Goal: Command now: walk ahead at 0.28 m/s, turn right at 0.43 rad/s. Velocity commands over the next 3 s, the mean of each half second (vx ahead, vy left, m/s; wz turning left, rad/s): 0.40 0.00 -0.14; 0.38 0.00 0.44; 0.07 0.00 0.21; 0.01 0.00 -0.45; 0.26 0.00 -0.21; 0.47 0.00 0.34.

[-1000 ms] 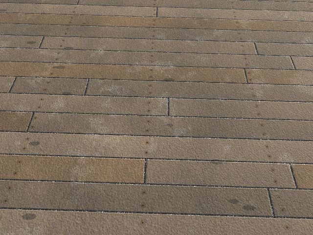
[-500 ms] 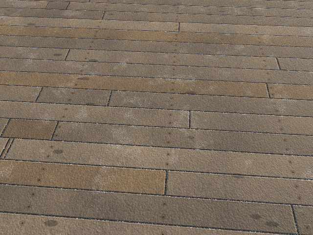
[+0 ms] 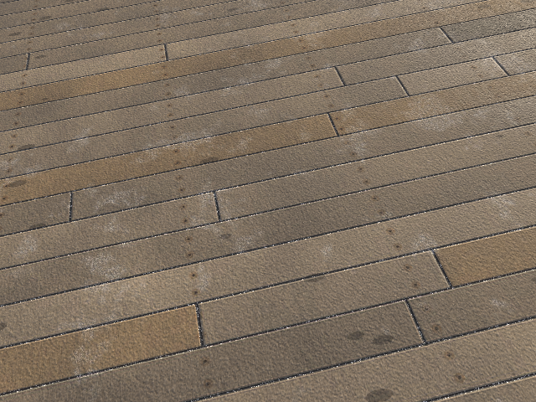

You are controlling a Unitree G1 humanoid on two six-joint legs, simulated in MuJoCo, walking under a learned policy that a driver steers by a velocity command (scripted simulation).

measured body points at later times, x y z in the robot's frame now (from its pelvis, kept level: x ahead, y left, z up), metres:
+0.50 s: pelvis +0.20 +0.06 +0.00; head +0.22 +0.07 +0.44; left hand +0.28 +0.34 -0.12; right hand +0.34 -0.21 -0.09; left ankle +0.22 +0.15 -0.74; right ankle +0.08 -0.06 -0.66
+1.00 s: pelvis +0.43 +0.03 -0.01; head +0.48 +0.04 +0.44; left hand +0.58 +0.32 -0.09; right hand +0.58 -0.24 -0.12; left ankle +0.34 +0.15 -0.65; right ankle +0.52 -0.06 -0.74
